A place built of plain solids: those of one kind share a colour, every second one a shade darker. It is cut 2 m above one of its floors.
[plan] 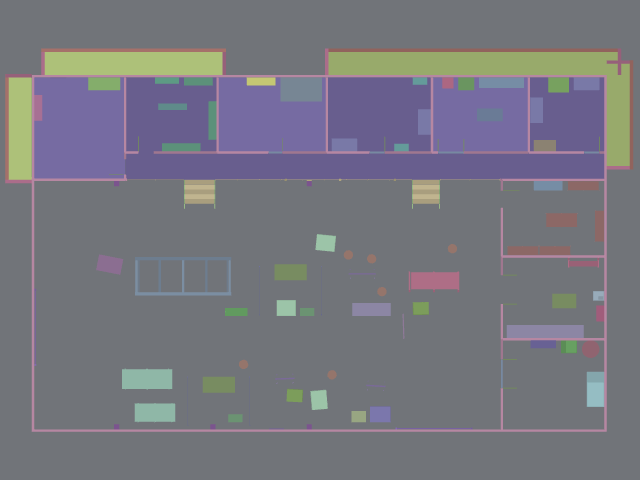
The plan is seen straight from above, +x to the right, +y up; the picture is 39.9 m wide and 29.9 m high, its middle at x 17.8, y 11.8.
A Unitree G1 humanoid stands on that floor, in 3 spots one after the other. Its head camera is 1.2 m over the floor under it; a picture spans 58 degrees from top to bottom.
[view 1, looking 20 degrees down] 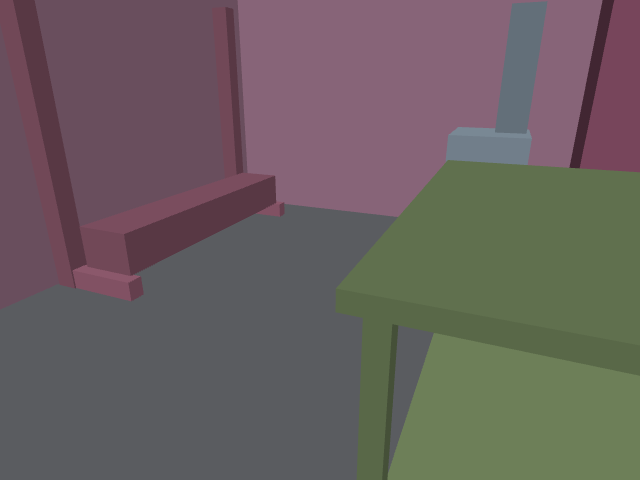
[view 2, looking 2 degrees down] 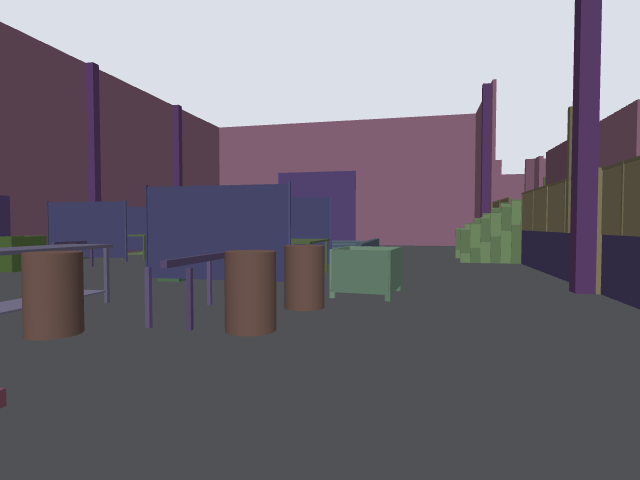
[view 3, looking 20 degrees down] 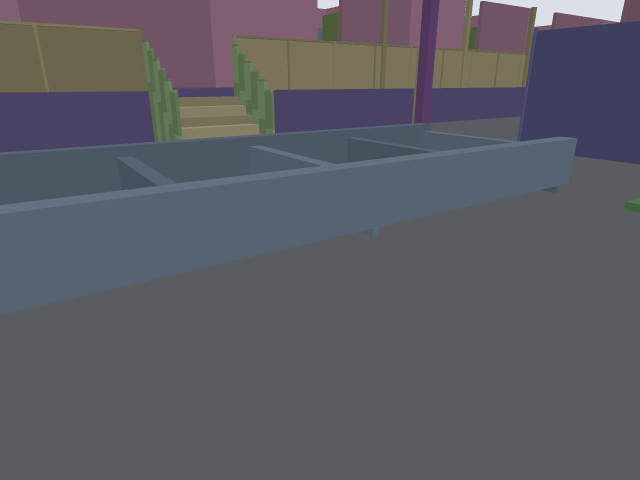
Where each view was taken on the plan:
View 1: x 31.60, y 8.20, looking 23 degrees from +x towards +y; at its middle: ground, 3.51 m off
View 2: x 25.62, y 12.50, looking -167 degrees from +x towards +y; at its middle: welding_table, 10.07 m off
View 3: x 7.00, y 5.80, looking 56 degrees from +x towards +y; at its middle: frame_skids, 3.26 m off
